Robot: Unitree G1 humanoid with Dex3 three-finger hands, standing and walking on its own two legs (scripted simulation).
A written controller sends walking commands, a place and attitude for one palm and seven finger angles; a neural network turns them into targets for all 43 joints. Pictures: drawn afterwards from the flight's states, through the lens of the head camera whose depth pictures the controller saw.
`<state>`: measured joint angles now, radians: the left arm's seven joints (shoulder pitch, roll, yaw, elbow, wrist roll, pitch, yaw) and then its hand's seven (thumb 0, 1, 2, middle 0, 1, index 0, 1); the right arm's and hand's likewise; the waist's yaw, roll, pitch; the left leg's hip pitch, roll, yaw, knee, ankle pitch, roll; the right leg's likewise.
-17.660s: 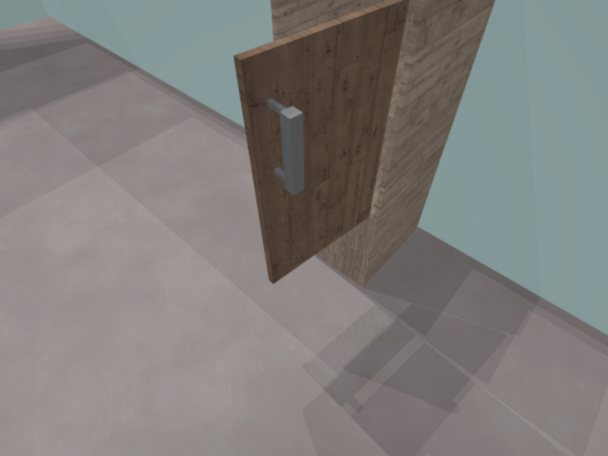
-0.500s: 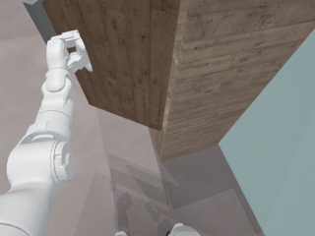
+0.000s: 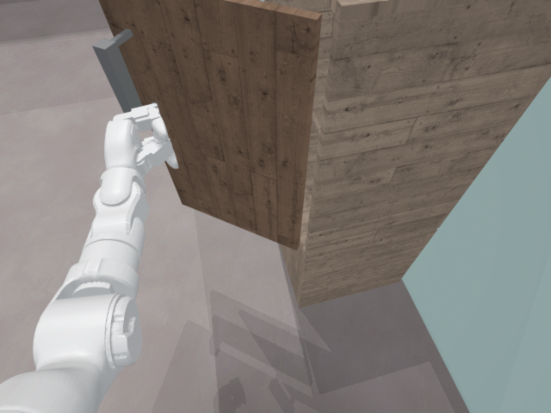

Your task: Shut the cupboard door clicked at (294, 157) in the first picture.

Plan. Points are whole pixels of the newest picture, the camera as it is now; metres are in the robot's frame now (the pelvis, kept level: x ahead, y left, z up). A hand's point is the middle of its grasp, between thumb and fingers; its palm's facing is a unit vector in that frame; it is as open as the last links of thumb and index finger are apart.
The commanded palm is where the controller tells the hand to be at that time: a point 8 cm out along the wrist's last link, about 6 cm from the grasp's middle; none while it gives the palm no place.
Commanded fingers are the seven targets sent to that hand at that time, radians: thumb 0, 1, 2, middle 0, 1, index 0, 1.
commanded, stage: draw the hand back to the body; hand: left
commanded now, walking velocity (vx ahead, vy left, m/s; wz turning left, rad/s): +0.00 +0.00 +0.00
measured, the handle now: (132, 81) +0.66 +0.22 +0.12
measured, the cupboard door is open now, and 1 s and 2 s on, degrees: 51 51 51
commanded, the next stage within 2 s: step back with the hand held close in 1.36 s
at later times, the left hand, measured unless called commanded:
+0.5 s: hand (78, 239) +0.31 +0.20 +0.15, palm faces +0.23 -0.95 -0.21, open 3.2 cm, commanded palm +0.26 +0.25 +0.17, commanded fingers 0.00 0.90 0.90 -0.83 -0.99 -0.83 -0.99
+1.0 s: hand out of the picture +0.18 +0.27 +0.18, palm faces +0.48 -0.77 -0.42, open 6.2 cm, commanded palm +0.13 +0.31 +0.20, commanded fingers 0.00 0.90 0.90 -0.20 -0.30 -0.20 -0.30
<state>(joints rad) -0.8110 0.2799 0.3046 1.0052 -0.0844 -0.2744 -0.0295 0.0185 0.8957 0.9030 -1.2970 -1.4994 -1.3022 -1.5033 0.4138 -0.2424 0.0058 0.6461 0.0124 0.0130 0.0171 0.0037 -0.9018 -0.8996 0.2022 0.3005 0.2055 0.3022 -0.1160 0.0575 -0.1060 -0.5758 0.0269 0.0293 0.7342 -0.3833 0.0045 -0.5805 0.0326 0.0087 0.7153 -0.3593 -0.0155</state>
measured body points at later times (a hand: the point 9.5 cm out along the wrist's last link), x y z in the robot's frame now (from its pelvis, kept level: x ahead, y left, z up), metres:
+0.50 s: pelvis -0.01 +0.00 +0.03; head -0.02 -0.03 +0.47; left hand +0.29 +0.25 +0.17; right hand +0.20 -0.22 -0.05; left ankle -0.02 +0.12 -0.71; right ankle -0.01 -0.11 -0.71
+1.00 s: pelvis +0.00 +0.00 +0.03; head -0.02 -0.03 +0.48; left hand +0.15 +0.31 +0.21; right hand +0.19 -0.21 -0.07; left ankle -0.02 +0.12 -0.71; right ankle -0.01 -0.11 -0.71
